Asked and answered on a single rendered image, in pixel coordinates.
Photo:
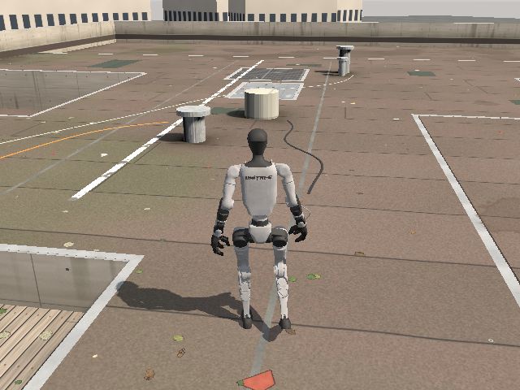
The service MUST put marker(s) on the left robot hand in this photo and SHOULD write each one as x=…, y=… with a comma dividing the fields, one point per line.
x=215, y=244

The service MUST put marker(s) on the left robot forearm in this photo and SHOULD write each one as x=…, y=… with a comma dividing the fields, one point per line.
x=220, y=221

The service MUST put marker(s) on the robot right upper arm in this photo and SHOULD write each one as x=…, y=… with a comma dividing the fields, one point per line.
x=284, y=171

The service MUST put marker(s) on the robot left upper arm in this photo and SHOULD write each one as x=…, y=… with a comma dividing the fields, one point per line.
x=229, y=186

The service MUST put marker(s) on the right robot forearm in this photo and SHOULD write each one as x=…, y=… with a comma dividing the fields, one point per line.
x=298, y=214

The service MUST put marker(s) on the right robot hand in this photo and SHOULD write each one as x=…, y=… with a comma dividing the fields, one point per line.
x=302, y=230

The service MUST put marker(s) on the robot torso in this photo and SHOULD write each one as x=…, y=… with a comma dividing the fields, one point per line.
x=259, y=192

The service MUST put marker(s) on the robot right shin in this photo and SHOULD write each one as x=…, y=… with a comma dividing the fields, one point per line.
x=282, y=291

